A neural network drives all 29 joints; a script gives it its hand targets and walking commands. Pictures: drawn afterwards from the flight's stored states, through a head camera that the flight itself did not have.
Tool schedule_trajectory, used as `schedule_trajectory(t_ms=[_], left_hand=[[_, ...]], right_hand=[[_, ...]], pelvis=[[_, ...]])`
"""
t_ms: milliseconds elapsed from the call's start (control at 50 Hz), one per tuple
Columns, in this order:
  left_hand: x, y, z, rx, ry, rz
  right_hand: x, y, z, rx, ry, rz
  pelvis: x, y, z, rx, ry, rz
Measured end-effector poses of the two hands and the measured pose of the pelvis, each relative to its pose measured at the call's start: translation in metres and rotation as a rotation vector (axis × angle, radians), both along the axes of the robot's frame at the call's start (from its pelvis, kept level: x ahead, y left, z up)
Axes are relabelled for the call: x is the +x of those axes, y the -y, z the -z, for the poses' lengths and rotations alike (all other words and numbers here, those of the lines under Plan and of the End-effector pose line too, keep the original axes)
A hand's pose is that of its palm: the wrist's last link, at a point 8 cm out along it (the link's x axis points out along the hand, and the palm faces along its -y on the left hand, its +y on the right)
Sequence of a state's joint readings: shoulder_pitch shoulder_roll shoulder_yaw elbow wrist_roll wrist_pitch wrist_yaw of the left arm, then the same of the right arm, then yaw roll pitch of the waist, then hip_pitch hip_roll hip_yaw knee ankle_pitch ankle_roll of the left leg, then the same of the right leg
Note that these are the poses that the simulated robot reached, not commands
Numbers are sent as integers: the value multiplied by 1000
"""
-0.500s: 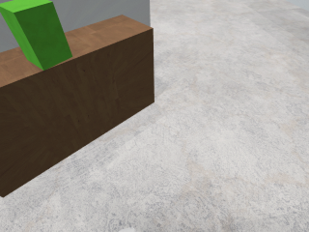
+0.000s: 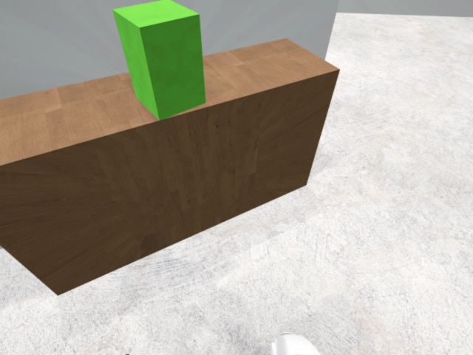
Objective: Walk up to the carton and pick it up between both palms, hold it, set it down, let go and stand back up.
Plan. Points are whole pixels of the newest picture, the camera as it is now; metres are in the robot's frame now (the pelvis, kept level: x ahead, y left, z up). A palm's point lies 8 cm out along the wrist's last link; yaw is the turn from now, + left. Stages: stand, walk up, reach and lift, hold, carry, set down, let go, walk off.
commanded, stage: walk up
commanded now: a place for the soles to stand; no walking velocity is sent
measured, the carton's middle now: (163, 61) +0.94 +0.17 +0.08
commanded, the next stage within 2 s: none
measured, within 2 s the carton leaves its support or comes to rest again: neither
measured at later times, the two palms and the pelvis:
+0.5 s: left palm (121, 351) +0.18 +0.21 -0.10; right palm (355, 260) +0.33 -0.28 -0.12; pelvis +0.25 -0.03 +0.01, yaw +11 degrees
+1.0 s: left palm (90, 250) +0.40 +0.33 -0.12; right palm (288, 197) +0.52 -0.16 -0.11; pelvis +0.43 +0.07 +0.00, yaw +20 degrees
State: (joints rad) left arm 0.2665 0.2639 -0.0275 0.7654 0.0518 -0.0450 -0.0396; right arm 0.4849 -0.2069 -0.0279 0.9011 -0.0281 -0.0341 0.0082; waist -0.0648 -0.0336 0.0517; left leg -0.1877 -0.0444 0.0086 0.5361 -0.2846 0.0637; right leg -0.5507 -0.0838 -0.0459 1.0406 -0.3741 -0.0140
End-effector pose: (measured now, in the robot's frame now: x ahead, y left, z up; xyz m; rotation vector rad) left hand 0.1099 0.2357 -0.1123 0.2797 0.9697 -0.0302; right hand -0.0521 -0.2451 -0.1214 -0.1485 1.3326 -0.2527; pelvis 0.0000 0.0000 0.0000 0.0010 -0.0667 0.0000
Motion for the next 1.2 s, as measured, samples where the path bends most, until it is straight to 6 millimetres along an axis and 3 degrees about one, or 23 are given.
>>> schedule_trajectory(t_ms=[120,260,320,440,500,580,680,760,840,1000,1100,1200], left_hand=[[56,4,-10,16,28,-63],[121,19,1,70,54,-150],[120,21,-1,74,26,-246],[87,24,-14,75,-128,-380],[75,27,-13,64,-206,-426],[74,29,-4,30,-283,-469],[91,19,17,-15,-340,-512],[115,-7,42,-37,-397,-526],[161,-37,44,-43,-379,-513],[293,-90,5,5,-130,-449],[344,-88,6,2,-81,-451],[368,-69,18,9,-95,-466]], right_hand=[[60,5,7,43,-10,-44],[169,42,33,45,-14,-149],[225,50,28,36,5,-226],[341,49,5,26,114,-344],[387,35,1,39,151,-378],[440,0,3,78,171,-437],[513,-59,6,112,207,-542],[568,-96,15,86,261,-578],[588,-104,13,50,268,-496],[576,-81,-9,-14,150,-403],[585,-80,1,2,84,-395],[624,-83,25,46,94,-412]], pelvis=[[62,9,0,22,-17,-52],[145,36,21,2,-32,-103],[171,42,16,20,-26,-126],[222,37,-6,27,-9,-175],[247,31,-9,20,-5,-197],[278,19,-6,4,-2,-236],[320,-5,5,-20,0,-284],[358,-34,24,-13,-10,-318],[382,-54,24,-4,-1,-340],[432,-72,-4,-9,-4,-343],[458,-71,0,9,-11,-338],[480,-64,13,14,-12,-319]])
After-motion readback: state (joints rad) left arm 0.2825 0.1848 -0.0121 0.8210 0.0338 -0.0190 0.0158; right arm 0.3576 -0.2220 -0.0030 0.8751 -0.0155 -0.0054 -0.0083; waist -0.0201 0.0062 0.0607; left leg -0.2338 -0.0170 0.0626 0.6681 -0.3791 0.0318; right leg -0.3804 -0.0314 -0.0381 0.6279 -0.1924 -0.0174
